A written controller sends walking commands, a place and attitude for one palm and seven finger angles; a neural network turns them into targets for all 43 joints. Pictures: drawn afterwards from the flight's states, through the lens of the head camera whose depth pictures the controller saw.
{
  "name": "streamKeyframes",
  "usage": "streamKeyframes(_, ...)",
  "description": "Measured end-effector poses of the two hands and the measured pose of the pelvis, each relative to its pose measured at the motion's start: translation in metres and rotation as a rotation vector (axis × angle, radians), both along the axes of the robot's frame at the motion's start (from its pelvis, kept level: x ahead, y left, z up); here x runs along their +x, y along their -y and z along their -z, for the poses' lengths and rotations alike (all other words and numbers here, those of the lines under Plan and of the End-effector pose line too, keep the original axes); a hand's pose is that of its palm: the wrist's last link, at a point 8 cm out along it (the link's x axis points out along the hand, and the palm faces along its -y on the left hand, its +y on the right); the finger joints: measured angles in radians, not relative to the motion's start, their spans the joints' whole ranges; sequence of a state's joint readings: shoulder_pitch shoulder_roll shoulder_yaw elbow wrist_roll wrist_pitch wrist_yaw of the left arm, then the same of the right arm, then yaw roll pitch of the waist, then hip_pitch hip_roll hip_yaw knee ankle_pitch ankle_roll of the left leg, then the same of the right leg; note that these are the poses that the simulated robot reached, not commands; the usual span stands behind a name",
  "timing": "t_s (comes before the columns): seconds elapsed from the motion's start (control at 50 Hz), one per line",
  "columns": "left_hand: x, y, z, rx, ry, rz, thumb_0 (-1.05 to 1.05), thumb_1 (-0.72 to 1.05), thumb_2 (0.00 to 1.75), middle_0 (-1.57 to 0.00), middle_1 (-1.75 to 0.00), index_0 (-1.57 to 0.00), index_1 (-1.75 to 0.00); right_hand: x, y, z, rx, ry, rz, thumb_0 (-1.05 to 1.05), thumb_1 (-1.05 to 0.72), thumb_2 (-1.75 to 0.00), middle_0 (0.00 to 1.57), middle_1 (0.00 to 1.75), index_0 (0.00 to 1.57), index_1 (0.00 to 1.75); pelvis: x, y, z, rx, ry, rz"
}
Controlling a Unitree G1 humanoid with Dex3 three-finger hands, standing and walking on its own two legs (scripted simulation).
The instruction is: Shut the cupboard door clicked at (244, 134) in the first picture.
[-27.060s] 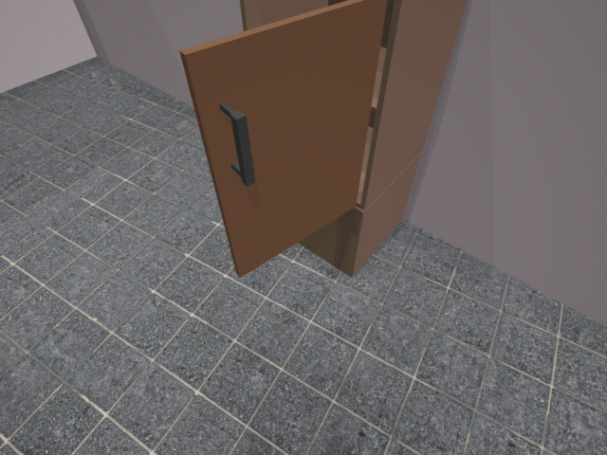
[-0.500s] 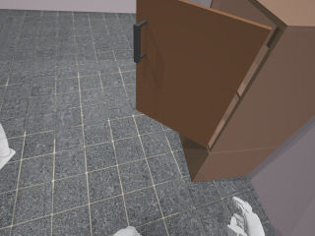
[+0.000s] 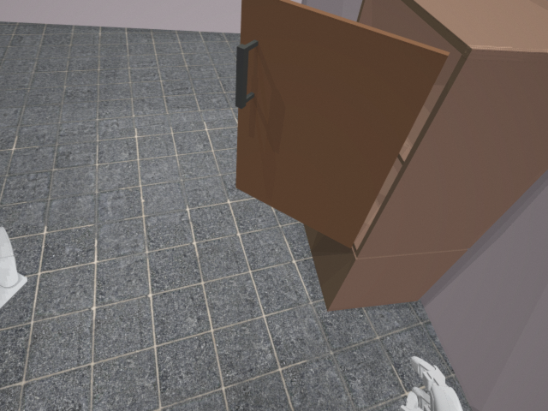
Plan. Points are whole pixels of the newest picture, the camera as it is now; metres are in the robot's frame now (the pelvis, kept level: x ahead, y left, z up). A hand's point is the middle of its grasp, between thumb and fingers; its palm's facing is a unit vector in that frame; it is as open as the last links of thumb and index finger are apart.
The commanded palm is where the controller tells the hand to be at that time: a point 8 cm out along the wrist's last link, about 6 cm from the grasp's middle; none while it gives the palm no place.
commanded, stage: stop stepping back and stand still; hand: left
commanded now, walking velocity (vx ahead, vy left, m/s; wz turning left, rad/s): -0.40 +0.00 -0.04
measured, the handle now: (246, 75) +0.80 +0.11 +0.09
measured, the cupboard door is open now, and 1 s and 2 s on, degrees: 50 50 50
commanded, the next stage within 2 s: let the arm hang, fingers relaxed in 1.62 s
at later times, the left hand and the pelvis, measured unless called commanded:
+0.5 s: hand out of the picture +0.13 +0.29 +0.16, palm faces +0.48 -0.83 -0.28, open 7.4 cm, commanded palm +0.07 +0.32 +0.18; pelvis -0.08 +0.02 -0.01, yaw -2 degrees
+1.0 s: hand out of the picture +0.12 +0.32 +0.17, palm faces +0.42 -0.84 -0.34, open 7.5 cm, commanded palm +0.05 +0.36 +0.18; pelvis -0.10 +0.07 +0.00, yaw -4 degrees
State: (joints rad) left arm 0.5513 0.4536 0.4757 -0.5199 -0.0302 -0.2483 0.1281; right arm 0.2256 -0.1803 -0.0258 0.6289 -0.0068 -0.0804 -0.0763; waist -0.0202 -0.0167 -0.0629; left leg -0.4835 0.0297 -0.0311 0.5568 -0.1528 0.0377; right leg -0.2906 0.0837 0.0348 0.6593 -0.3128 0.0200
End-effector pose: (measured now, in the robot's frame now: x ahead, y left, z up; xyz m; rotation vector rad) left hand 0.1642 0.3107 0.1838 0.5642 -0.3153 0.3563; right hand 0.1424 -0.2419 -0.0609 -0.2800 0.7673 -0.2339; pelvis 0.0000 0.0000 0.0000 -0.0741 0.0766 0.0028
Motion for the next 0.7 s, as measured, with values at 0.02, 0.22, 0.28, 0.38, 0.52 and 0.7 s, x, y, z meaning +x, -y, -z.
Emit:
streamKeyframes(0.02,-0.004,0.003,0.000,-0.004,0.002,0.009,0.01,0.89,0.89,-0.21,-0.30,-0.21,-0.30,-0.002,-0.003,0.000,0.007,0.005,-0.011,0.01,-0.90,-0.90,0.20,0.30,0.20,0.30,-0.004,0.001,0.000,0.001,-0.010,0.008)
streamKeyframes(0.22,-0.043,0.052,-0.008,0.033,-0.020,0.175,0.01,0.88,0.89,-0.21,-0.30,-0.21,-0.30,-0.046,0.000,0.007,0.089,0.051,-0.019,0.01,-0.90,-0.90,0.21,0.30,0.20,0.30,-0.070,0.017,0.004,0.003,0.012,0.065)
streamKeyframes(0.28,-0.064,0.046,-0.011,0.046,-0.031,0.160,0.01,0.88,0.89,-0.21,-0.30,-0.21,-0.30,-0.072,0.008,0.003,0.075,0.062,0.029,0.01,-0.90,-0.90,0.21,0.30,0.20,0.30,-0.073,0.016,0.004,0.019,0.047,0.067)
streamKeyframes(0.38,-0.084,0.009,-0.001,-0.031,0.038,0.018,0.01,0.88,0.89,-0.21,-0.30,-0.22,-0.30,-0.110,0.022,0.011,-0.003,0.026,0.081,0.01,-0.90,-0.90,0.20,0.30,0.20,0.30,-0.069,0.000,0.008,0.012,0.090,0.043)
streamKeyframes(0.52,-0.075,-0.020,0.016,-0.170,0.081,-0.038,0.01,0.89,0.89,-0.20,-0.30,-0.20,-0.30,-0.136,0.002,0.011,-0.035,-0.015,0.097,0.01,-0.90,-0.90,0.20,0.30,0.20,0.30,-0.086,-0.023,0.008,0.027,0.118,0.038)
streamKeyframes(0.7,-0.104,-0.003,-0.019,0.018,-0.010,0.120,0.01,0.89,0.89,-0.21,-0.30,-0.21,-0.30,-0.138,-0.049,0.002,0.089,0.057,0.016,0.01,-0.90,-0.90,0.20,0.30,0.20,0.30,-0.113,-0.032,-0.004,0.031,0.094,0.066)
